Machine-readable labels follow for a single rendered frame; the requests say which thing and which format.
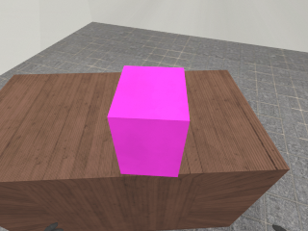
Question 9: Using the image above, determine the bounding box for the pedestal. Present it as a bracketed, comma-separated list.
[0, 69, 290, 231]

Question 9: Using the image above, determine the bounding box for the carton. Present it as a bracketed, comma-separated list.
[107, 65, 190, 177]

